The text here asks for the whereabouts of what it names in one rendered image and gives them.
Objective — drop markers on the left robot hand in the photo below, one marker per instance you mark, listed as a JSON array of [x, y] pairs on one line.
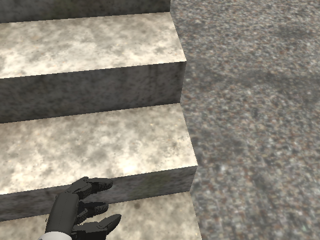
[[68, 213]]

